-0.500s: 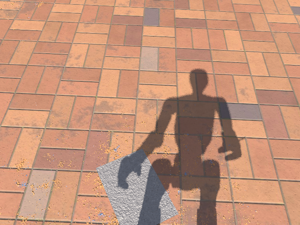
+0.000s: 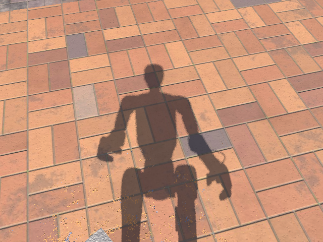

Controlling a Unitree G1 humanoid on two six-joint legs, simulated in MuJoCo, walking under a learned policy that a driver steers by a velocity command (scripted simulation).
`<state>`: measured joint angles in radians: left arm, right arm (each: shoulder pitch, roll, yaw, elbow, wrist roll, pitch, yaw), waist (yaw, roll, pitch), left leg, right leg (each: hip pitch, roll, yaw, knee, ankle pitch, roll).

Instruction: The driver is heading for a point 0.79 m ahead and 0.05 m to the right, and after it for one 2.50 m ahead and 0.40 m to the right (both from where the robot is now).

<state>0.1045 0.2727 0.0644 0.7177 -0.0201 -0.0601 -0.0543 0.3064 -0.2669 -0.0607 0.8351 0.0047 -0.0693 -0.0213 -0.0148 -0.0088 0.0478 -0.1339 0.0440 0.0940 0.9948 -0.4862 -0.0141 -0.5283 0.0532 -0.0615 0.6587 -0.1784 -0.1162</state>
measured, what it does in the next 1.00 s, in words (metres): walks ahead, turning right: left foot, then right foot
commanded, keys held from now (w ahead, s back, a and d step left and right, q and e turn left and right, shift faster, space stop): w+e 0.30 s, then w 0.60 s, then w+q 0.10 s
